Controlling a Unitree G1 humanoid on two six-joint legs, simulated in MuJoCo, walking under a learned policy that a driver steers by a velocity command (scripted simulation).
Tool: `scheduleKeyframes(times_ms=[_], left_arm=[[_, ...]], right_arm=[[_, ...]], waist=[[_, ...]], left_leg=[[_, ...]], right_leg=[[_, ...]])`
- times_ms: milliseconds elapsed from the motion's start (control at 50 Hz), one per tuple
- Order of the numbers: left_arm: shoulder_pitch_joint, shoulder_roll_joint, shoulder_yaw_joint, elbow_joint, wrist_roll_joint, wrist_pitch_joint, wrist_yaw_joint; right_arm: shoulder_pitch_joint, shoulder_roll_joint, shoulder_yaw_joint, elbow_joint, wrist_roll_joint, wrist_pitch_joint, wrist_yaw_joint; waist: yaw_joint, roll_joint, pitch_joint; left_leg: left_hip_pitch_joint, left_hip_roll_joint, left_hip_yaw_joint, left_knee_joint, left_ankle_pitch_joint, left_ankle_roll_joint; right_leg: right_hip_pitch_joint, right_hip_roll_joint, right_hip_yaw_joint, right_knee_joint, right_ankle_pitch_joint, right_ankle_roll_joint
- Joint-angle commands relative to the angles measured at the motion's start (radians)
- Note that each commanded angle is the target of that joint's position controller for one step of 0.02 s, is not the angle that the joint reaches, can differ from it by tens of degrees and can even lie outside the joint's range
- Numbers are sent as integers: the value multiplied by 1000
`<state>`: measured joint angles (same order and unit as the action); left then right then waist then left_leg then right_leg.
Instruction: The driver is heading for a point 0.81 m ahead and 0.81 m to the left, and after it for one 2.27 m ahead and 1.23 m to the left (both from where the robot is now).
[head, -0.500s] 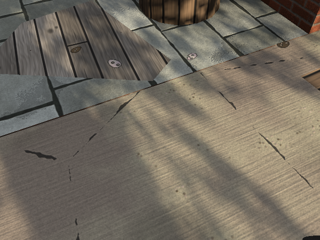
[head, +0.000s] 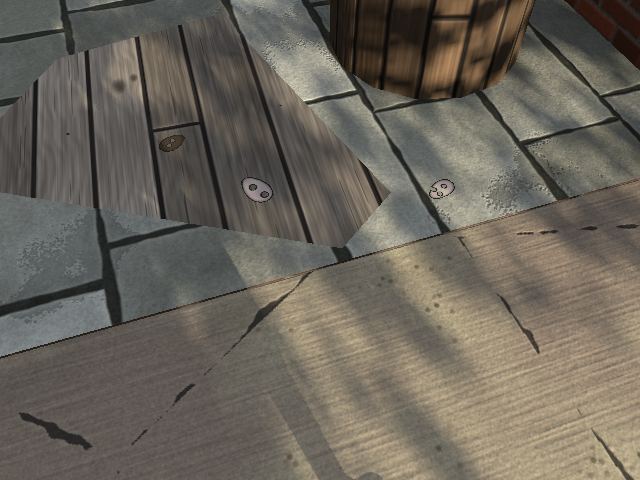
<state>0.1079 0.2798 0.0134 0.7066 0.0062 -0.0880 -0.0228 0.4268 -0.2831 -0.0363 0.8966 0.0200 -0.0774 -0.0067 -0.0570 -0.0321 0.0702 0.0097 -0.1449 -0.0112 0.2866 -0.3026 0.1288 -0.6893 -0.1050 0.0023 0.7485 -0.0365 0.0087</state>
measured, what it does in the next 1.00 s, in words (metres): walks ahead, turning left: right foot, then left foot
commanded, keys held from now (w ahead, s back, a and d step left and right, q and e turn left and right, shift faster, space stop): q+shift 0.62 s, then w+q+shift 0.38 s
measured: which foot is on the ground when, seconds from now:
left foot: down 0.00-0.12, up 0.14-0.52, down 0.54-0.98, up 1.00-1.00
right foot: up 0.00-0.10, down 0.12-0.54, up 0.56-0.98, down 1.00-1.00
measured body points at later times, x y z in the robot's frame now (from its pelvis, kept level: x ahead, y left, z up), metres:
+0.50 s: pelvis +0.21 -0.02 +0.00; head +0.24 +0.03 +0.44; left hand +0.28 +0.30 -0.12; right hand +0.46 -0.24 -0.08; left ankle +0.23 +0.11 -0.71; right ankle +0.31 -0.12 -0.74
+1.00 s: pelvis +0.33 +0.05 -0.01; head +0.33 +0.07 +0.44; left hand +0.26 +0.38 -0.09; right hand +0.62 -0.07 -0.09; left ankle +0.22 +0.10 -0.73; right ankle +0.43 -0.02 -0.74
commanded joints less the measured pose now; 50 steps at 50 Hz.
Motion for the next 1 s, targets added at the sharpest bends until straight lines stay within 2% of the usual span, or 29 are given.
scheduleKeyframes(times_ms=[20,60,100,120,140,160,180,220,280,320,380,480,520,540,560,580,600,620,640,660,680,740,820,840,880,940,960,980,1000], left_arm=[[-114,27,4,-94,-5,-55,-9],[-94,86,28,-102,6,-50,-3],[93,146,57,-60,13,-40,15],[237,189,69,-32,26,-33,28],[263,216,54,-39,67,-24,27],[263,154,45,-74,49,-15,15],[153,131,48,-119,26,6,25],[26,62,28,-103,5,39,47],[-83,82,41,-87,30,40,44],[-107,113,61,-80,29,32,44],[-146,142,78,-75,15,46,57],[-146,161,95,-45,-12,77,49],[-141,151,97,-26,-27,89,45],[-102,121,94,-3,-32,97,40],[-53,90,90,4,-13,107,33],[-136,83,84,-71,17,103,42],[-204,112,93,-80,11,96,47],[-207,114,96,-79,-7,90,51],[-157,128,105,-51,-6,79,50],[-143,146,113,-43,-4,67,44],[-147,144,115,-39,-8,55,33],[-185,122,114,-41,-23,18,11],[-208,86,102,-49,-29,-11,-4],[-117,73,78,-13,55,56,-14],[-158,85,75,-54,34,89,-10],[-85,106,72,-63,0,73,4],[22,118,79,-36,-6,62,15],[163,163,93,-1,3,50,30],[289,249,109,15,34,37,44]], right_arm=[[-10,-154,-34,-53,14,-17,-25],[11,-166,-43,-40,4,2,-29],[-65,-183,-53,-70,3,20,-28],[-120,-157,-46,-116,-5,26,-26],[74,-10,-9,-117,-22,33,-15],[175,-85,-12,-112,15,42,-5],[77,-172,-40,-138,26,63,-7],[-57,-172,-57,-177,24,104,-26],[-15,-76,-51,-203,27,150,-41],[-61,-63,-49,-237,13,149,-44],[-112,-80,-56,-262,9,144,-21],[-199,-130,-85,-300,5,165,7],[-181,-130,-98,-294,1,165,9],[-141,-154,-112,-279,-10,162,0],[-97,-273,-145,-284,-15,153,-20],[-135,-346,-147,-324,-41,127,-24],[-146,-314,-144,-330,-47,97,-13],[-176,-297,-137,-329,-36,77,-13],[-184,-252,-129,-326,0,71,-15],[-198,-216,-116,-328,21,73,-17],[-200,-200,-107,-334,20,73,-22],[-157,-202,-104,-334,3,59,-34],[-139,-204,-102,-337,10,54,-39],[-112,-243,-109,-314,-63,74,10],[-128,-208,-99,-330,-52,88,52],[-228,-212,-95,-365,-39,86,60],[-288,-203,-91,-380,-39,82,54],[-320,-159,-78,-391,-40,72,46],[-316,-51,-47,-404,-38,54,37]], waist=[[-1,52,-31],[31,91,-51],[163,126,-146],[233,96,-250],[138,-218,-460],[143,-243,-691],[144,-126,-615],[91,-3,-293],[4,-92,-133],[8,-80,-156],[10,-64,-217],[20,-81,-168],[-1,-56,-158],[-7,8,-138],[10,291,-82],[32,396,-99],[-5,248,-152],[21,191,-142],[46,114,-176],[52,121,-180],[52,152,-176],[32,154,-151],[22,190,-109],[3,276,-124],[-7,230,-70],[54,183,-71],[121,140,-75],[189,52,-97],[225,-179,-162]], left_leg=[[-193,222,-125,-55,680,50],[-130,217,-172,35,672,9],[-151,181,-178,286,767,-49],[-259,130,-172,544,605,-99],[-480,-14,-142,1035,-383,-168],[-573,0,-253,1252,-432,-178],[-608,81,-218,1264,-344,-195],[-663,157,-94,1173,-236,-227],[-516,218,-37,992,-207,-232],[-497,252,-22,857,-136,-224],[-402,276,-3,686,37,-186],[-354,247,71,508,32,-123],[-285,212,103,363,65,-81],[-228,195,62,273,120,-43],[-150,365,-245,102,463,51],[-115,481,-589,36,429,234],[-106,480,-562,6,315,246],[-105,440,-504,3,261,190],[-88,398,-467,-2,-12,132],[-105,386,-475,-31,-243,111],[-124,364,-482,-57,-344,104],[-115,330,-481,-81,-303,99],[-171,278,-463,-52,-229,103],[-180,210,-433,-45,-265,89],[-265,192,-469,-24,-258,96],[-422,200,-543,14,-253,81],[-525,181,-535,77,-271,58],[-676,119,-466,223,-315,15],[-781,-4,-274,570,-338,-26]], right_leg=[[290,111,-31,-260,327,-2],[359,156,-9,-308,335,-26],[586,159,-3,-309,338,-47],[807,29,76,-245,604,-80],[1094,-321,340,-98,1139,-261],[1205,-428,588,-153,932,-357],[1085,-383,500,-228,649,-333],[740,-254,279,-329,401,-272],[378,-193,81,-475,221,-250],[375,-214,23,-492,283,-266],[396,-230,-56,-500,160,-253],[462,-259,-119,-469,-57,-195],[472,-240,-157,-373,-146,-133],[433,-192,-189,-257,-237,-81],[248,-59,-283,55,-455,18],[-18,97,-122,326,-636,75],[-72,102,19,437,-593,53],[-88,97,61,429,-491,24],[-77,63,87,377,-389,5],[-54,58,88,317,-332,-1],[-25,75,77,287,-286,1],[17,114,81,121,-209,12],[114,157,79,-72,-194,42],[142,147,11,-20,-232,64],[179,146,7,-63,-278,89],[415,142,35,-194,-261,61],[579,130,35,-273,-203,38],[792,80,50,-318,-232,21],[924,-159,302,-427,-524,-3]])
